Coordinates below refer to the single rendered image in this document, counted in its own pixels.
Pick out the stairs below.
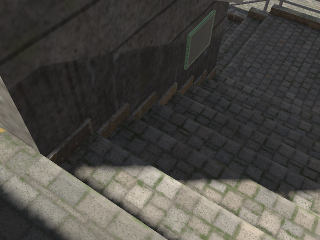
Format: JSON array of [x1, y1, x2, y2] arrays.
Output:
[[216, 16, 263, 74], [59, 73, 320, 240]]

